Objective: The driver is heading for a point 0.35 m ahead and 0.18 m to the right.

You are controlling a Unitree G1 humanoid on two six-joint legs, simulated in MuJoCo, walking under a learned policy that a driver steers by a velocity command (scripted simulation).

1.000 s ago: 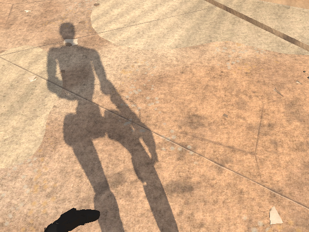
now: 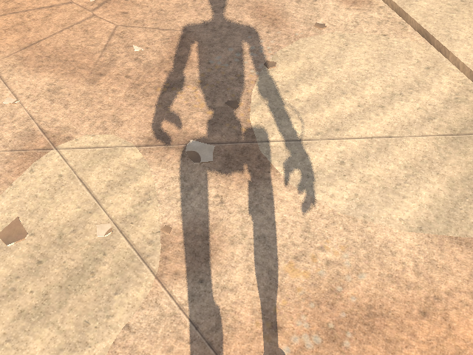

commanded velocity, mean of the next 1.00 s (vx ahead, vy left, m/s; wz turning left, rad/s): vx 0.16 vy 0.00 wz -0.42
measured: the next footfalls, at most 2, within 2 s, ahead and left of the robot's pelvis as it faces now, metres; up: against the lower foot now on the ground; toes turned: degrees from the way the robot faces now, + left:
right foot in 0.06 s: +0.30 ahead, -0.05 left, +0.00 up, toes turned -5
left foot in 0.48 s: +0.50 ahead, +0.07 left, +0.00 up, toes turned -30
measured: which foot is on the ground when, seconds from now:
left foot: down 0.00-0.06, up 0.08-0.46, down 0.48-1.00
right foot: up 0.00-0.04, down 0.06-0.50, up 0.52-0.80, down 0.82-1.00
